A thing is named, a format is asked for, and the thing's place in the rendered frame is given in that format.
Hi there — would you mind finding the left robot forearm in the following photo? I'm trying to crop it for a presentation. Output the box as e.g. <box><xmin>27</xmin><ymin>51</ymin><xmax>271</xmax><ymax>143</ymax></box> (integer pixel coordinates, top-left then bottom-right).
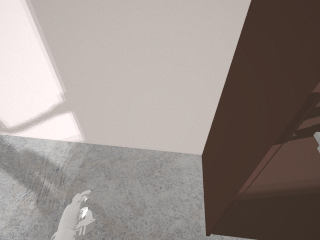
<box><xmin>51</xmin><ymin>228</ymin><xmax>77</xmax><ymax>240</ymax></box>

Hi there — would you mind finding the left robot hand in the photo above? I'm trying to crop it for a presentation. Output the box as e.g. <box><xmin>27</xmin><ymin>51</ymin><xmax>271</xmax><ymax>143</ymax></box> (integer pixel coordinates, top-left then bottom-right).
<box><xmin>57</xmin><ymin>190</ymin><xmax>96</xmax><ymax>238</ymax></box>

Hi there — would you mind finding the wardrobe door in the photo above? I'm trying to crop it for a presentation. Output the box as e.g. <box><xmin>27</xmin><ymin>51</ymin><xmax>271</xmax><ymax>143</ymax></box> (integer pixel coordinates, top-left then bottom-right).
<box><xmin>212</xmin><ymin>96</ymin><xmax>320</xmax><ymax>240</ymax></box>

